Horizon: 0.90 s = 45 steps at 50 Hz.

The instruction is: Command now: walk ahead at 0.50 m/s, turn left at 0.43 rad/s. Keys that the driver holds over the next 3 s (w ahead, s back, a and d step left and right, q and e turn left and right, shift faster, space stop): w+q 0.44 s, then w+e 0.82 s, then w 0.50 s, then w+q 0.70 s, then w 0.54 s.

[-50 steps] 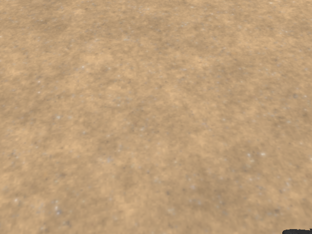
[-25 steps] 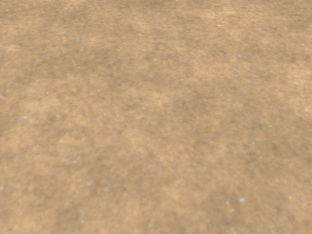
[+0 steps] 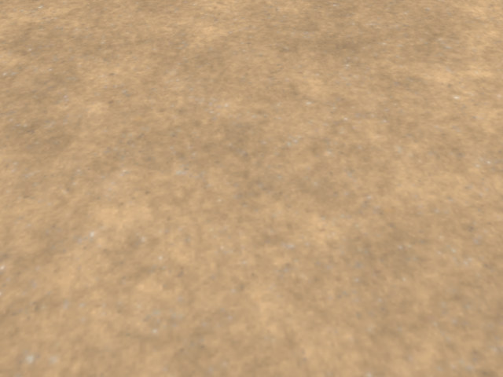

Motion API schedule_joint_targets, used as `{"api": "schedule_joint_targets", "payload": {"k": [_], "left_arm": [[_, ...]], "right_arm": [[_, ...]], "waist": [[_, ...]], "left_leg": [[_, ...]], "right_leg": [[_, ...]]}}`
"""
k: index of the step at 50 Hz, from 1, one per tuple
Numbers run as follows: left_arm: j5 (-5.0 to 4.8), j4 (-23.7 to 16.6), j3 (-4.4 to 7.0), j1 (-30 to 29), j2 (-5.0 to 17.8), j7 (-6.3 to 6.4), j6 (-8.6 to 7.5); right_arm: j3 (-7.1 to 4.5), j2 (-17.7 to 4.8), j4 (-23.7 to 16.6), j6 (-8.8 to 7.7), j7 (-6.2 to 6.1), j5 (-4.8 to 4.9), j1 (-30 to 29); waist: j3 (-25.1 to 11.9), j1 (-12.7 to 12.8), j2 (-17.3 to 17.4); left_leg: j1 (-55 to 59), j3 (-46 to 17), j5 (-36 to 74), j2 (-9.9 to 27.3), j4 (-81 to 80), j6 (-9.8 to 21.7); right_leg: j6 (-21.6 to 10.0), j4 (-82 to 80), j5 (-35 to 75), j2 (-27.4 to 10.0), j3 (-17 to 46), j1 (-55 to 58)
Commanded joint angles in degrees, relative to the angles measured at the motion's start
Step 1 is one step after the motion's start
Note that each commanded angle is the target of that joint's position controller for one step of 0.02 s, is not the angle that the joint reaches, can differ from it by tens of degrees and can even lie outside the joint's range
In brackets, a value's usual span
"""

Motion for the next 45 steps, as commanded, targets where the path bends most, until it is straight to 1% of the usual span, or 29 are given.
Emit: {"api": "schedule_joint_targets", "payload": {"k": [1,5,8,11,12,13,14,15,16,17,18,19,20,22,23,25,28,31,34,36,37,38,39,40,41,42,43,44,45], "left_arm": [[-0.12,-3.5,1.74,-4.7,8.0,0.76,-0.88],[-0.78,-1.2,2.23,-0.7,9.9,1.32,0.33],[-1.52,0.1,2.59,1.0,10.8,1.48,1.88],[-1.95,-0.4,3.22,-0.6,13.2,2.26,3.14],[-1.97,-0.7,3.38,-1.3,13.8,2.57,3.6],[-2.23,-1.1,3.13,-2.5,13.5,2.83,3.7],[-0.61,-2.3,1.77,-0.8,9.8,2.71,2.97],[-0.25,-5.3,-0.27,2.5,3.8,1.64,1.04],[-1.86,-5.9,0.81,-3.5,9.3,0.52,-1.2],[-3.55,-7.8,0.95,-7.9,10.1,0.07,-2.17],[-2.75,-7.7,0.7,-8.2,9.0,0.39,-2.47],[-1.25,-7.1,1.14,-7.9,9.5,0.78,-2.14],[-0.8,-6.9,1.38,-6.6,9.6,0.71,-1.42],[-0.11,-6.8,1.29,-5.5,8.4,0.8,-0.19],[-0.1,-6.5,1.03,-5.3,7.6,0.82,0.32],[-0.23,-6.8,0.25,-8.3,5.9,0.76,0.69],[-0.97,-7.6,-0.53,-13.9,4.6,0.23,0.45],[-1.96,-8.7,-0.6,-18.0,5.3,-0.5,0.15],[-2.18,-10.2,-0.46,-20.2,6.1,-1.56,-0.01],[-2.15,-10.8,-0.37,-19.7,6.3,-2.34,-0.06],[-2.07,-10.6,-0.12,-17.9,6.8,-2.55,0.0],[-1.89,-9.9,0.45,-14.6,7.8,-2.51,0.18],[-1.64,-8.2,1.56,-7.9,9.4,-2.26,0.34],[-1.54,-6.5,2.88,0.2,12.3,-1.8,0.57],[-1.14,-6.6,4.39,5.9,18.4,-1.39,0.69],[-2.3,-5.9,3.54,7.4,15.0,-1.58,0.8],[-2.33,-6.5,2.56,5.3,11.9,-1.29,1.01],[-1.94,-7.5,2.31,2.1,10.9,-0.99,1.27],[-1.63,-8.1,1.98,-0.9,10.1,-0.87,1.52]], "right_arm": [[-0.24,-1.5,-3.5,-0.67,0.75,-0.13,-0.7],[0.53,0.0,-7.1,-0.87,2.25,-0.22,-8.9],[0.48,-0.2,-10.0,-0.82,3.38,-0.11,-12.2],[-0.9,-2.7,-10.9,-0.35,3.89,-0.16,-8.3],[-2.04,-4.7,-9.9,-0.15,3.72,-0.08,-2.7],[-3.85,-7.7,-7.7,0.01,2.96,-0.04,6.5],[-5.47,-12.9,-6.3,0.74,1.53,0.05,13.6],[-5.5,-16.1,-8.2,0.08,1.5,0.12,9.8],[-4.03,-10.9,-8.7,-0.56,1.86,-0.31,10.9],[-3.31,-8.6,-8.5,-1.16,1.89,-0.74,9.3],[-2.95,-7.5,-8.6,-1.53,2.03,-0.56,5.7],[-2.41,-5.6,-9.2,-1.7,1.85,-0.65,2.5],[-2.07,-5.1,-10.1,-1.72,1.59,-1.2,0.8],[-2.27,-5.8,-10.0,-1.93,1.1,-0.96,0.4],[-2.18,-6.0,-9.5,-2.08,0.75,-1.04,0.7],[-2.02,-6.1,-8.1,-2.2,0.13,-1.18,2.1],[-1.78,-6.5,-6.3,-2.26,-0.07,-1.18,4.3],[-1.83,-7.5,-4.2,-2.59,0.24,-1.24,6.6],[-2.07,-7.8,-2.2,-2.28,0.22,-1.19,7.7],[-2.38,-8.3,-1.4,-1.77,-0.17,-1.02,7.4],[-2.5,-8.7,-1.4,-1.5,-0.39,-1.05,6.5],[-2.63,-9.2,-1.7,-1.22,-0.63,-1.18,5.5],[-2.51,-9.2,-2.1,-0.71,-0.91,-1.25,4.2],[-1.93,-8.1,-2.9,-0.54,-1.44,-1.65,4.3],[-0.4,-3.8,-5.2,-1.65,-1.09,-2.34,10.1],[0.4,-2.8,-4.6,-3.15,-0.39,-2.4,9.6],[-0.34,-6.5,-5.9,-4.5,0.61,-0.44,5.3],[-0.18,-6.7,-7.1,-5.31,0.89,0.19,0.9],[-0.27,-6.5,-7.7,-5.69,0.7,-0.9,-1.5]], "waist": [[1.7,-1.3,-5.8],[4.4,2.1,-4.4],[4.9,2.5,-4.8],[0.2,-1.5,-8.1],[-3.2,-4.8,-8.6],[-7.8,-10.1,-7.0],[-13.0,-11.6,2.0],[-19.1,-5.2,13.0],[-20.9,-9.6,4.4],[-13.0,-9.0,1.9],[-7.2,-5.7,-3.9],[-5.3,-3.8,-3.9],[-4.2,-2.2,-2.3],[-3.4,-1.0,-1.9],[-3.2,-0.8,-1.8],[-2.0,-2.3,-0.6],[-0.9,-5.4,0.8],[0.9,-7.6,1.0],[2.7,-7.9,0.5],[2.6,-7.0,0.7],[1.4,-5.8,1.1],[-1.2,-3.9,1.9],[-5.5,-0.2,1.1],[-10.7,3.3,-1.3],[-18.5,1.8,-13.4],[-22.3,2.4,-17.6],[-15.8,3.5,-13.0],[-9.8,3.0,-7.8],[-4.9,1.3,-3.7]], "left_leg": [[0.1,0.3,9.2,1.1,-8.1,0.0],[-1.5,4.4,10.8,0.6,-17.0,1.4],[-3.1,7.0,5.3,-0.5,-20.2,3.2],[6.6,11.9,-3.3,-5.6,-20.5,6.4],[14.1,12.7,-4.9,-7.8,-21.1,7.9],[28.1,11.7,-1.2,-9.6,-25.7,10.2],[45.6,-3.5,1.0,0.1,-26.5,14.0],[61.8,-37.5,-8.2,13.1,-34.8,25.8],[61.7,-38.8,-11.4,13.5,-39.5,23.9],[55.0,-30.1,-8.4,11.5,-40.0,21.4],[45.8,-23.4,-1.7,8.8,-40.4,19.3],[39.9,-18.8,4.1,6.8,-41.0,18.2],[35.3,-16.7,7.7,5.3,-42.3,17.9],[30.3,-14.1,12.6,4.1,-43.8,18.4],[29.1,-11.3,14.9,3.8,-44.4,18.2],[27.7,-6.5,16.9,2.4,-45.4,16.7],[27.6,-1.7,12.3,0.6,-45.6,13.4],[31.6,-2.2,6.4,3.5,-46.6,12.9],[40.0,-2.0,9.1,7.0,-44.8,12.3],[44.1,-0.9,15.4,8.6,-42.2,11.2],[44.9,0.3,22.5,8.5,-39.9,10.3],[45.1,1.7,32.8,7.8,-35.8,9.4],[43.7,4.3,41.6,5.7,-27.0,8.0],[36.2,6.7,37.9,3.2,-14.4,5.8],[13.6,8.7,12.4,-5.3,8.6,1.0],[1.0,1.5,-24.8,-11.0,18.0,0.0],[-5.0,-2.3,-22.6,-7.1,21.2,1.0],[-5.4,-1.2,-18.1,-4.5,18.5,1.7],[-4.2,-0.2,-15.1,-2.6,13.1,1.7]], "right_leg": [[-6.3,-8.1,17.5,-15.3,4.3,-1.5],[-5.7,-7.3,19.2,-17.4,1.0,4.5],[-5.0,-3.7,25.7,-19.2,-0.6,10.9],[-3.1,7.2,51.6,-19.2,-3.1,13.0],[-2.4,15.5,56.9,-18.6,-3.8,11.7],[-0.5,27.9,52.7,-16.4,-4.9,5.4],[1.9,46.1,25.2,-12.7,-4.8,-10.3],[4.8,65.8,-21.6,0.6,3.9,-34.0],[3.4,67.8,-20.4,-2.6,14.7,-39.7],[2.2,64.8,-15.6,-4.8,14.0,-41.6],[2.2,58.7,-11.6,-7.3,13.5,-39.5],[2.7,53.7,-9.3,-9.0,13.4,-36.1],[3.4,52.0,-7.8,-9.7,13.5,-32.6],[5.6,47.9,-6.0,-9.6,12.3,-30.4],[6.6,45.4,-3.8,-9.7,11.4,-30.4],[7.7,37.5,3.5,-9.9,10.2,-30.8],[6.9,25.6,16.3,-8.9,9.0,-28.0],[5.1,20.2,20.5,-8.1,9.0,-28.8],[2.5,17.5,15.0,-7.6,9.7,-34.2],[0.7,16.7,9.6,-6.7,9.8,-34.8],[-0.3,16.4,7.0,-5.5,8.9,-32.1],[-1.3,16.5,5.0,-3.6,7.0,-26.8],[-2.8,15.2,6.1,-1.0,4.8,-17.3],[-5.0,15.5,9.4,-2.9,9.2,-3.4],[-15.0,13.8,4.4,-16.8,35.5,18.5],[-18.9,4.1,-3.9,-21.7,54.7,26.4],[-15.9,2.6,-10.1,-20.6,49.6,22.9],[-14.0,1.9,-8.7,-18.6,42.7,15.0],[-12.9,0.8,-3.3,-16.6,37.7,6.8]]}}
Next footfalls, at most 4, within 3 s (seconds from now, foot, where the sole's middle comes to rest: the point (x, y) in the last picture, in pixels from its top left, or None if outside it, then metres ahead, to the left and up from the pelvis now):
0.26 left None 0.30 0.15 -0.78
0.80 right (275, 324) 0.65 0.01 -0.78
1.28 left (209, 244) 0.91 0.23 -0.78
1.78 right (301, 194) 1.13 -0.07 -0.78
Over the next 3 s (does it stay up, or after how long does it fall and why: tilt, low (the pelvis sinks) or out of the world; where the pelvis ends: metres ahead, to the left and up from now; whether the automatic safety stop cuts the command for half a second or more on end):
stays up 1.67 0.07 0.00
